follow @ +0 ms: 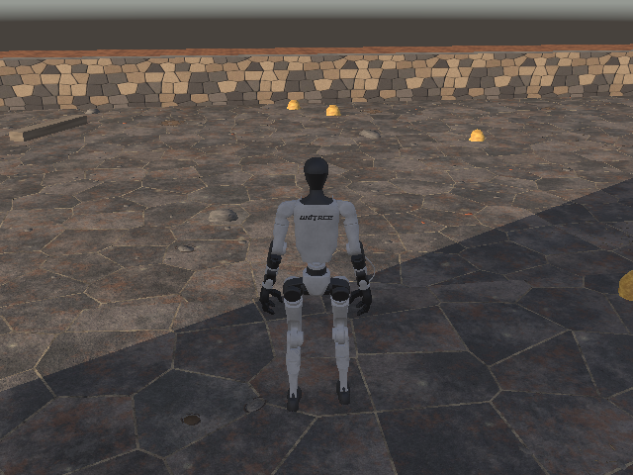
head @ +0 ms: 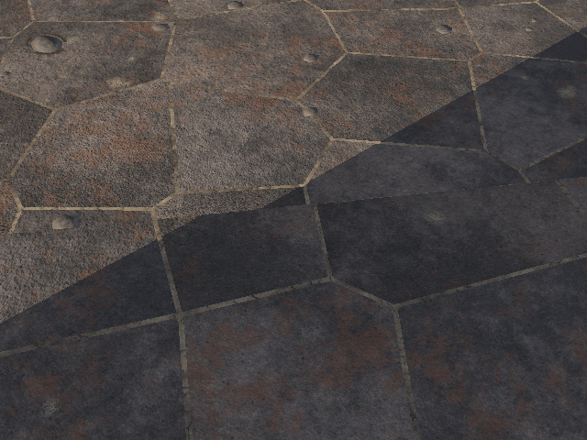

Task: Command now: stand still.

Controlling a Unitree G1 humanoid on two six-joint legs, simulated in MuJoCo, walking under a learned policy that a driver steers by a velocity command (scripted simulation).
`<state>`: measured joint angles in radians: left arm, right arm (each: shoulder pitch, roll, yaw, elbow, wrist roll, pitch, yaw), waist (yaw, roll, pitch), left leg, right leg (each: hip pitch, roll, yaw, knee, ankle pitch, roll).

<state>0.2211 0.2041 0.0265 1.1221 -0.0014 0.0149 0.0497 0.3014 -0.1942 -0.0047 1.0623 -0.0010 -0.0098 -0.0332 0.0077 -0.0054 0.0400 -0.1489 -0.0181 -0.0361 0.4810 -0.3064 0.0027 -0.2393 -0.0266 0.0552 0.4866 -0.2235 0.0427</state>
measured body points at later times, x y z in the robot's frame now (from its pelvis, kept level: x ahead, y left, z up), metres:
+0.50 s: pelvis +0.00 -0.01 +0.00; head +0.01 +0.00 +0.45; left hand +0.01 +0.24 -0.16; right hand -0.02 -0.24 -0.16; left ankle -0.03 +0.12 -0.74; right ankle +0.03 -0.15 -0.74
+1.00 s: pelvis +0.05 -0.03 -0.01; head +0.05 -0.04 +0.44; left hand +0.04 +0.21 -0.16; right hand -0.02 -0.27 -0.17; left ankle -0.03 +0.12 -0.74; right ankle +0.03 -0.13 -0.74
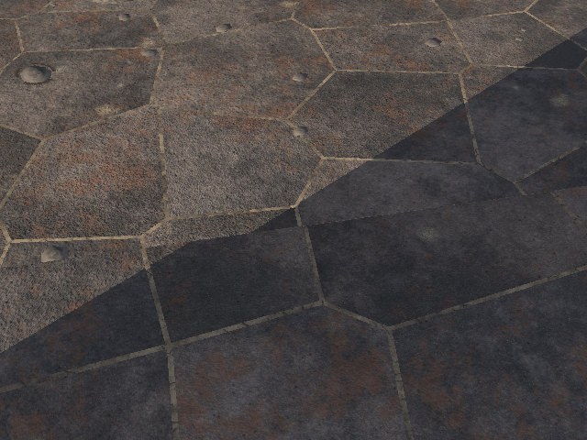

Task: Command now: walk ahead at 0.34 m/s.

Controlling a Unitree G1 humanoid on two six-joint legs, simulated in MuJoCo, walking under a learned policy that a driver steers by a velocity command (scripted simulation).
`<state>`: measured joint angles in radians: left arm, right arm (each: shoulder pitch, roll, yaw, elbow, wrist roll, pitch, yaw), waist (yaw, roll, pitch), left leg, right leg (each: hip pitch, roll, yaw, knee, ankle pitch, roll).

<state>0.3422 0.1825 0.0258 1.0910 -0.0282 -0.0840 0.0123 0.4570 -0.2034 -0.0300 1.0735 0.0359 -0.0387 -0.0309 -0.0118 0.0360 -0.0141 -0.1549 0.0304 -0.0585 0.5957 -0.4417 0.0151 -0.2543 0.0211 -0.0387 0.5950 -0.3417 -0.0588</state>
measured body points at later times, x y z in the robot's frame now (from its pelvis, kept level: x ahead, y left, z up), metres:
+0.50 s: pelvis +0.24 +0.04 -0.01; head +0.28 +0.05 +0.44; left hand +0.15 +0.29 -0.15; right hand +0.45 -0.19 -0.11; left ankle +0.35 +0.13 -0.73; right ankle +0.02 -0.10 -0.66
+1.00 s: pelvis +0.54 +0.01 +0.00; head +0.56 +0.00 +0.45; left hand +0.73 +0.23 -0.11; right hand +0.46 -0.20 -0.15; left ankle +0.35 +0.13 -0.72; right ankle +0.69 -0.10 -0.72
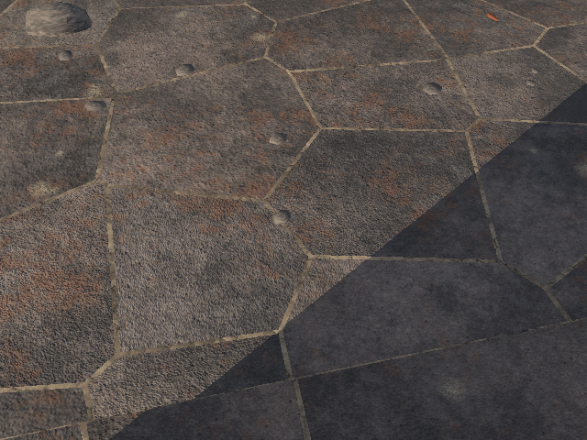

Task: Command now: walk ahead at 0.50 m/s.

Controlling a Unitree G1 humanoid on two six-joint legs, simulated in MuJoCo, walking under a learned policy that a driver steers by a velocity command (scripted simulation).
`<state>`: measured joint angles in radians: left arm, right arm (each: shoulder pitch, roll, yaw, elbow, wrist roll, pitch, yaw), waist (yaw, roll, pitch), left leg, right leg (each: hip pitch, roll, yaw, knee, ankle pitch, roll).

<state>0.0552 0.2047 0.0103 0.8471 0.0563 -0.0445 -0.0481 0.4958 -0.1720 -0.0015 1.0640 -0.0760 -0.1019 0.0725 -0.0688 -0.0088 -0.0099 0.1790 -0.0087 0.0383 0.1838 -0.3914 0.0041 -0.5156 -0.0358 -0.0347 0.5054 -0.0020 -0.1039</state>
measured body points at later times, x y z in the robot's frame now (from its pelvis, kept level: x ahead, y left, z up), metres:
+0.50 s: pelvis +0.29 -0.02 +0.01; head +0.31 -0.02 +0.46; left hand +0.19 +0.18 -0.14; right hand +0.49 -0.22 -0.10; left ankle +0.47 +0.10 -0.70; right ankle +0.14 -0.11 -0.72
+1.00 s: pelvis +0.56 +0.01 +0.01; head +0.57 +0.01 +0.46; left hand +0.73 +0.19 -0.12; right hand +0.44 -0.17 -0.14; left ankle +0.48 +0.09 -0.72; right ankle +0.77 -0.17 -0.67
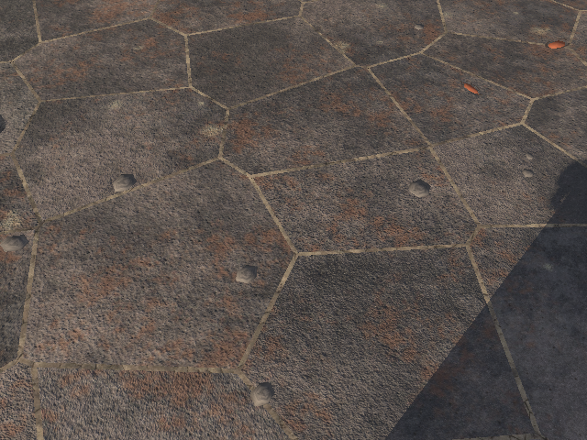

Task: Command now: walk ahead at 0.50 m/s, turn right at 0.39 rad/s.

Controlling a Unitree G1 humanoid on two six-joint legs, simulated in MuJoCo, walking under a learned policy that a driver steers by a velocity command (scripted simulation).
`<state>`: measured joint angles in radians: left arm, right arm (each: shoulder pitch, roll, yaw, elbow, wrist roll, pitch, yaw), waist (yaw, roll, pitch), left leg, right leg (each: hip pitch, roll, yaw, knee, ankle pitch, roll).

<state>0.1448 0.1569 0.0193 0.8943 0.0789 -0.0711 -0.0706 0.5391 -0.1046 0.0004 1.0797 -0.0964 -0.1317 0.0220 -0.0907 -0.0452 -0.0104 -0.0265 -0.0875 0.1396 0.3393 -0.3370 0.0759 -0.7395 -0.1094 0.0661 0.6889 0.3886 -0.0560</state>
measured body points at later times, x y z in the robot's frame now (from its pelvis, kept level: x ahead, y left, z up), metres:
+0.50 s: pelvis +0.33 -0.09 -0.11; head +0.37 -0.09 +0.34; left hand +0.48 +0.15 -0.24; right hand +0.42 -0.38 -0.21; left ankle +0.46 +0.07 -0.78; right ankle +0.31 -0.16 -0.84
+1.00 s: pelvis +0.53 -0.10 -0.10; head +0.56 -0.12 +0.34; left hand +0.82 +0.04 -0.21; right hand +0.47 -0.40 -0.21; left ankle +0.62 -0.01 -0.84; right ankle +0.51 -0.24 -0.80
